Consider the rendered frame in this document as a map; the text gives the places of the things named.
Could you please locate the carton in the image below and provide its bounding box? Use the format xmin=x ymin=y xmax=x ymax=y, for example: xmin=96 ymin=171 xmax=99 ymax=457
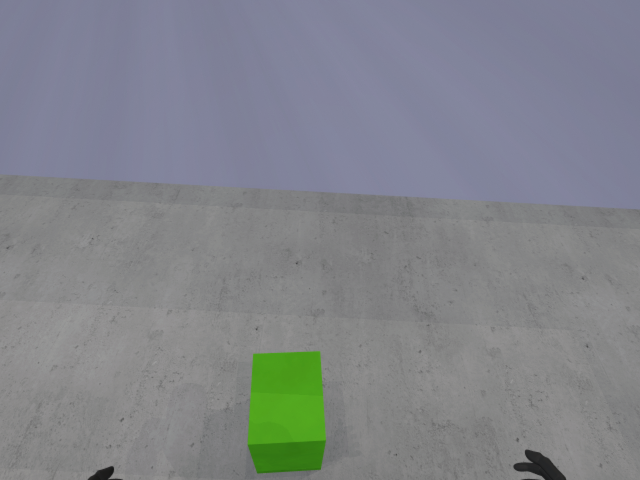
xmin=248 ymin=351 xmax=326 ymax=474

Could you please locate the right robot hand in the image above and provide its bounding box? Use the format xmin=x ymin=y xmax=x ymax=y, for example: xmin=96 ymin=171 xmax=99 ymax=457
xmin=513 ymin=450 xmax=566 ymax=480

